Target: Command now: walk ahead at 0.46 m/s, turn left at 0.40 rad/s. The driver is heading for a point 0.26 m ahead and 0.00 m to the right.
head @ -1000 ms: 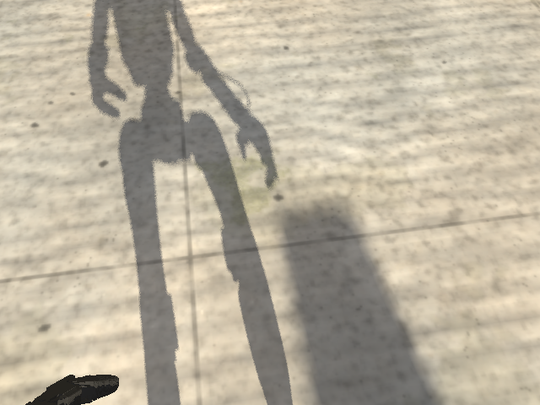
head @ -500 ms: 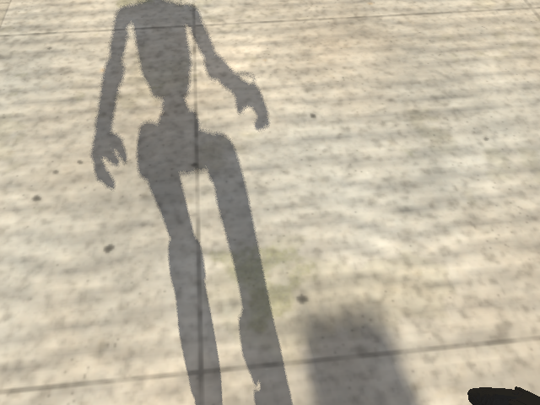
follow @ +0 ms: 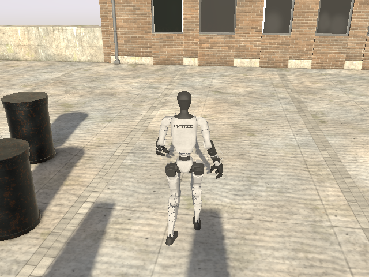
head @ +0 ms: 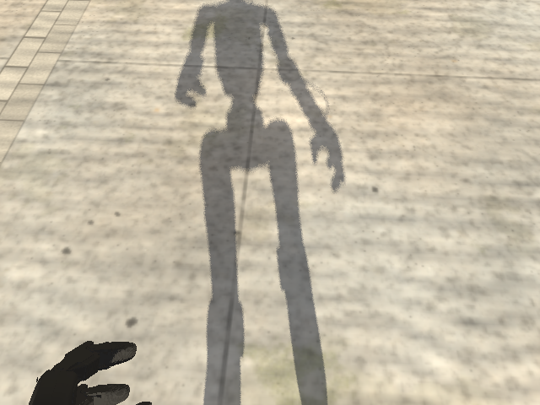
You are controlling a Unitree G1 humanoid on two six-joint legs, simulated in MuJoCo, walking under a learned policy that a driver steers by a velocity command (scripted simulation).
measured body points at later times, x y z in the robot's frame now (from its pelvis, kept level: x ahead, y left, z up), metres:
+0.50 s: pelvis +0.16 +0.02 +0.01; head +0.17 +0.03 +0.46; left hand +0.22 +0.29 -0.13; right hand +0.37 -0.20 -0.08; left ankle +0.20 +0.13 -0.72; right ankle +0.11 -0.12 -0.72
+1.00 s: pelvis +0.16 +0.02 +0.01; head +0.17 +0.02 +0.46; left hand +0.18 +0.29 -0.14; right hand +0.32 -0.22 -0.11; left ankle +0.20 +0.13 -0.72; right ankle +0.11 -0.12 -0.72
